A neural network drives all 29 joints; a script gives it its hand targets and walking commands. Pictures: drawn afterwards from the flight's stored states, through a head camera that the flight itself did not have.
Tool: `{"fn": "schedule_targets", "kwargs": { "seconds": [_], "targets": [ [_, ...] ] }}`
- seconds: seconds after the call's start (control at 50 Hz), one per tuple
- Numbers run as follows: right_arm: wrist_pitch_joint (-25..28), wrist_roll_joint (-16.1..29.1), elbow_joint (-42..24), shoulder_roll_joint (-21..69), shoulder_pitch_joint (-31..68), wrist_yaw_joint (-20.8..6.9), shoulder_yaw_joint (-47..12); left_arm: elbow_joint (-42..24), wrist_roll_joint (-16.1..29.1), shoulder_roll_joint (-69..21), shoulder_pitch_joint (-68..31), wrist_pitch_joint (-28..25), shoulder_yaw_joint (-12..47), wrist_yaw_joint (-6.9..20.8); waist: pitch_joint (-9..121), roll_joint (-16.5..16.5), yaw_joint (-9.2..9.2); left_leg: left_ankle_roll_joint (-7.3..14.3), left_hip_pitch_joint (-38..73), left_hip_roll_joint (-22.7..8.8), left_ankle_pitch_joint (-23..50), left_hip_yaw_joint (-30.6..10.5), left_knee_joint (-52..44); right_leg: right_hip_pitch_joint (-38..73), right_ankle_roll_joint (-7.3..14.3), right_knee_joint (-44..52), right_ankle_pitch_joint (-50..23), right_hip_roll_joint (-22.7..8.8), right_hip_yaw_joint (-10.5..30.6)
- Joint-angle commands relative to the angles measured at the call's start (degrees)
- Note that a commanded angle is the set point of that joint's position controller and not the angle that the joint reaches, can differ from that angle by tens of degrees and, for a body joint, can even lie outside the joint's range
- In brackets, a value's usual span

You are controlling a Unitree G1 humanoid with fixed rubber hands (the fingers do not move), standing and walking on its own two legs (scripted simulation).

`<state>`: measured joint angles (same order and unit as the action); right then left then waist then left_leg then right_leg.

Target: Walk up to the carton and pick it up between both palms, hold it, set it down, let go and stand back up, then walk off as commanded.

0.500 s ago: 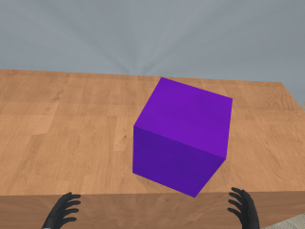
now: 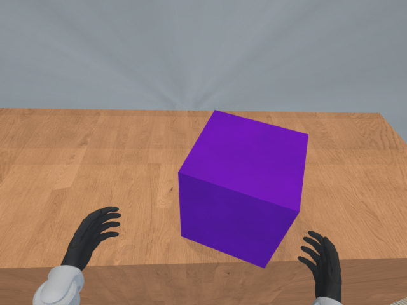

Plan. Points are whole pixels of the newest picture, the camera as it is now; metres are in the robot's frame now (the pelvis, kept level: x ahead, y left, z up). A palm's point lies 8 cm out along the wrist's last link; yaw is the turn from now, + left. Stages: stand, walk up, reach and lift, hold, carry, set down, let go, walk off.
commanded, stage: reach and lift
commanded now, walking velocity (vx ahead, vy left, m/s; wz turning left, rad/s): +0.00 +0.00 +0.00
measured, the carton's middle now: (239, 189) +0.37 -0.06 +0.01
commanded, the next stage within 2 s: none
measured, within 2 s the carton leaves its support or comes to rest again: neither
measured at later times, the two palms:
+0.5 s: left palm (98, 215) +0.28 +0.23 +0.03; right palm (312, 238) +0.24 -0.18 +0.04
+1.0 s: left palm (103, 173) +0.32 +0.22 +0.11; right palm (318, 212) +0.27 -0.18 +0.09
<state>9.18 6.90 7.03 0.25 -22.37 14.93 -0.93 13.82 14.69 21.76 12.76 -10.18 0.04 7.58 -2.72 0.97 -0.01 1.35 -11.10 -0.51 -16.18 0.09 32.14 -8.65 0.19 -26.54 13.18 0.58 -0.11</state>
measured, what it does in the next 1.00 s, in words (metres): stands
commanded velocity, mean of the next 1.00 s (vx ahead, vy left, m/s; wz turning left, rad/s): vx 0.00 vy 0.00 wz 0.00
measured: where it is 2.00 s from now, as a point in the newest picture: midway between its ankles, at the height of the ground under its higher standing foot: outside the picture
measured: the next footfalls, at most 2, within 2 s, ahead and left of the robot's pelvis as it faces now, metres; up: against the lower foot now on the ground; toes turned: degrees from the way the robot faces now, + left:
none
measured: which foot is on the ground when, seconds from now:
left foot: down 0.00-1.00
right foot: down 0.00-1.00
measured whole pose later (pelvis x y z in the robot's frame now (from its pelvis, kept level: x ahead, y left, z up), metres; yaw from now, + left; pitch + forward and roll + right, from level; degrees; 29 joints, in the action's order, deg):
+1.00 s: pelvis +0.01 +0.00 +0.00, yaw +0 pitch -4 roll -3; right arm -14.0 9.1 -2.3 -2.8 -1.9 16.0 1.7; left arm 6.7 15.3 21.9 -11.9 15.4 0.0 7.0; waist -2.6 0.9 0.0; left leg 1.5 -10.7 -1.0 -15.6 0.1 29.9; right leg -6.9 -0.9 -21.4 10.7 1.0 -0.1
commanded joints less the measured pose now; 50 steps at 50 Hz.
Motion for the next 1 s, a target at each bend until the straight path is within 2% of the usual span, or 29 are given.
{"fn": "schedule_targets", "kwargs": {
  "seconds": [0.0,0.08,0.12,0.14,0.16,0.18,0.2,0.22,0.24,0.26,0.28,0.3,0.34,0.4,0.44,0.54,0.56,0.58,0.6,0.62,0.64,0.74,0.8,0.86,0.88,0.9,0.92,0.94,0.98],
  "targets": [
    [-2.07,0.02,-15.07,1.77,4.72,2.85,-5.38,-8.28,3.21,14.64,-8.44,5.47,-1.1,2.53,-1.42,-5.25,2.16,0.07,-1.75,-1.96,-5.91,0.65,-11.18,1.73,1.72,8.11,6.93,-2.7,3.28],
    [-3.96,-0.99,-24.56,-0.07,8.5,2.48,-3.8,-16.92,4.19,14.65,-12.11,7.32,-0.56,1.15,1.83,-3.91,1.99,0.42,-3.21,-2.31,-5.18,0.81,-12.25,3.95,1.46,6.98,4.64,-1.54,2.81],
    [-3.96,-0.52,-28.62,0.41,7.0,2.32,-4.11,-20.72,5.39,14.59,-10.36,6.02,-0.99,0.62,4.38,-2.56,3.49,0.25,-2.57,-2.42,-4.93,0.57,-12.67,4.5,1.65,6.38,4.77,-1.9,3.16],
    [-5.08,-0.68,-24.66,1.26,7.56,1.68,-3.86,-20.01,4.28,14.76,-13.17,5.79,-1.98,0.05,5.59,-4.81,3.04,0.38,-2.22,-2.26,-3.02,0.32,-12.65,3.57,1.58,5.72,4.19,-1.87,3.29],
    [-5.44,-0.21,-27.91,-0.37,8.83,1.13,-2.78,-22.39,5.53,15.29,-13.12,5.65,-0.98,-0.53,5.55,-6.22,2.88,-0.36,-3.4,-2.21,-2.02,0.35,-12.74,4.55,1.86,5.3,1.97,-1.47,3.25],
    [-6.82,-1.3,-22.68,0.06,5.93,1.17,-3.47,-21.92,4.83,15.34,-13.08,5.73,-0.31,-0.09,2.84,-7.04,0.61,-0.56,-2.14,-2.61,-1.41,-0.2,-12.99,3.75,2.07,5.72,0.55,-1.87,3.35],
    [-7.89,-0.5,-18.87,-0.66,4.25,1.49,-2.41,-17.93,4.65,15.11,-12.42,6.23,-1.61,0.51,2.07,-6.51,0.51,-0.54,1.65,-2.3,-0.75,0.55,-12.66,3.02,1.93,7.53,-0.18,-2.28,4.09],
    [-8.24,0.48,-19.39,-0.11,5.23,1.24,-3.88,-17.92,3.63,15.74,-12.69,6.52,-2.44,0.34,3.02,-7.36,1.26,-0.68,-0.61,-2.52,-0.5,-0.27,-12.81,3.09,2.23,6.47,0.27,-2.07,3.94],
    [-9.57,0.26,-18.78,-1.3,8.72,1.45,-2.14,-17.44,3.64,14.84,-16.13,7.48,-1.24,0.42,2.55,-7.99,-0.18,-0.67,0.34,-2.65,-1.96,-0.39,-12.71,3.33,2.22,6.9,1.93,-1.86,3.92],
    [-9.6,0.04,-20.69,-1.18,5.95,1.53,-3.1,-19.53,3.59,15.76,-14.35,7.1,-1.82,0.18,4.56,-6.24,-0.04,-0.76,0.39,-2.35,0.55,0.12,-12.23,4.97,1.93,6.5,-1.44,-2.03,4.21],
    [-10.21,0.31,-20.33,-1.1,9.43,1.32,-2.34,-20.07,4.09,15.79,-18.58,7.49,-1.06,0.33,4.88,-9.4,-0.76,-1.26,-0.42,-2.46,-0.64,-0.1,-12.91,4.89,2.15,6.08,-1.02,-2.13,4.27],
    [-10.27,0.77,-22.46,-1.9,9.53,1.39,-2.45,-19.2,4.17,16.21,-16.29,8.55,-2.78,0.42,5.35,-9.05,0.78,-1.22,-0.47,-2.27,1.01,0.17,-13.2,5.85,1.96,6.63,-4.31,-2.37,4.06],
    [-11.08,0.29,-22.22,-2.9,13.12,1.5,-0.86,-20.94,5.15,16.52,-20.59,8.67,-1.44,0.04,6.17,-8.95,-0.26,-1.71,-0.15,-1.84,3.28,-0.01,-12.21,5.34,1.52,5.91,-6.19,-1.9,3.78],
    [-9.98,1.43,-23.01,-5.58,11.61,1.76,-0.22,-24.89,4.14,14.4,-18.59,10.79,-1.47,-0.57,8.35,-10.99,-2.17,-3.37,3.24,-1.69,15.55,-0.62,-8.96,6.69,1.46,4.63,-17.03,-1.07,3.11],
    [-7.68,2.22,-23.64,-5.66,6.59,2.14,-1.61,-25.81,2.9,11.64,-12.52,11.73,-3.5,-0.21,12.15,-8.71,-1.08,-4.12,7.75,-1.37,24.38,0.22,-6.73,9.32,0.68,4.58,-25.66,-0.78,3.32],
    [-6.17,3.98,-21.2,-7.94,7.24,2.6,-0.29,-25.27,0.36,8.54,-12.46,17.01,-3.81,0.74,11.85,-7.26,-4.43,-5.34,14.18,-1.13,40.16,-0.82,-4.4,7.98,-0.17,5.37,-35.13,1.31,1.77],
    [-5.63,4.48,-22.81,-9.48,8.6,2.43,-0.15,-28.95,0.24,9.5,-14.74,17.26,-4.88,0.56,14.14,-8.23,-3.38,-5.88,14.76,-0.79,41.14,-1.03,-3.83,9.11,-0.5,5.39,-35.44,0.94,1.83],
    [-5.74,3.49,-24.59,-9.6,11.75,2.71,0.67,-27.66,0.44,9.86,-15.99,17.73,-4.36,0.7,13.28,-6.38,-3.8,-5.59,14.73,-0.61,39.27,-0.55,-4.01,8.32,-0.59,5.72,-34.98,1.35,1.66],
    [-5.5,3.96,-25.31,-9.62,7.16,1.97,-0.38,-30.45,-0.13,9.46,-11.61,17.17,-5.86,-0.03,14.82,-5.93,-1.93,-5.19,15.07,-0.67,41.12,-0.8,-5.01,11.11,-0.53,5.83,-36.2,1.21,1.27],
    [-5.35,4.19,-27.08,-10.54,11.25,1.68,-0.83,-29.26,0.18,11.53,-16.4,17.28,-6.7,-0.04,16.58,-7.58,-1.56,-5.03,13.72,0.22,37.15,-0.09,-5.36,10.06,-0.59,5.75,-34.71,0.72,1.87],
    [-5.93,2.69,-24.37,-10.92,13.49,1.49,1.73,-28.22,0.73,9.86,-19.06,17.86,-4.63,-0.23,13.78,-6.22,-4.19,-5.64,12.66,-0.67,36.31,-0.61,-5.67,8.36,-0.47,5.26,-33.04,1.36,1.16],
    [-10.56,1.92,-22.36,-9.81,21.59,1.28,5.03,-25.49,1.83,12.19,-30.85,18.13,-2.76,-0.52,12.69,-6.6,-6.18,-3.38,9.3,-0.95,21.73,-0.67,-10.14,9.83,0.07,7.04,-24.34,-0.13,1.47],
    [-14.23,1.78,-22.93,-9.75,27.27,0.68,6.25,-22.81,3.1,12.34,-36.92,19.89,-2.09,-1.25,12.97,-6.83,-5.81,-2.67,5.83,-1.32,13.36,0.6,-12.72,9.49,0.76,7.47,-17.92,-0.67,1.47],
    [-19.08,2.49,-20.33,-10.16,33.31,0.29,7.18,-14.64,3.48,11.85,-40.8,23.28,-2.3,-1.07,10.76,-4.75,-5.72,-1.52,2.67,-2.21,6.73,1.05,-15.14,9.11,1.3,8.2,-11.7,-0.84,1.85],
    [-20.96,1.44,-16.44,-10.72,35.0,0.72,8.0,-9.06,3.13,10.92,-41.22,24.82,-2.01,-0.78,9.72,-3.82,-7.14,-1.01,1.72,-2.03,2.79,1.48,-15.92,8.91,1.3,8.64,-9.18,-0.8,1.82],
    [-21.81,1.91,-17.78,-10.16,38.32,0.45,7.45,-7.38,3.95,12.96,-45.79,25.11,-2.1,-0.7,10.2,-4.4,-5.82,-0.32,-1.66,-1.31,-0.6,1.74,-16.19,8.96,0.83,8.38,-6.31,-0.97,2.48],
    [-22.48,1.21,-15.06,-9.84,37.41,0.7,9.82,-6.53,2.84,12.02,-44.98,26.15,-3.74,-0.88,8.5,-4.86,-7.13,-0.56,-1.33,-1.62,0.23,2.14,-16.43,9.25,0.78,8.25,-8.62,-0.98,1.95],
    [-23.97,2.08,-12.35,-10.78,43.44,0.61,9.07,-1.2,2.09,11.65,-49.39,27.38,-3.28,-0.67,8.91,-6.35,-6.36,-0.06,-2.44,-1.57,-2.35,1.61,-16.89,7.69,1.43,8.58,-4.75,-0.8,1.4],
    [-25.73,0.52,-12.31,-9.62,45.92,1.28,11.09,2.08,2.54,10.34,-52.49,28.12,-2.82,-0.37,9.21,-2.48,-7.44,1.41,-2.76,-1.7,-3.55,2.22,-17.13,8.78,0.83,8.4,-3.98,-1.13,1.51]
  ]
}}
